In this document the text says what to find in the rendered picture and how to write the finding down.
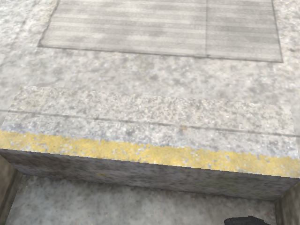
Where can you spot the robot right hand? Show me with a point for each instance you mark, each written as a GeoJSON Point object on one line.
{"type": "Point", "coordinates": [249, 220]}

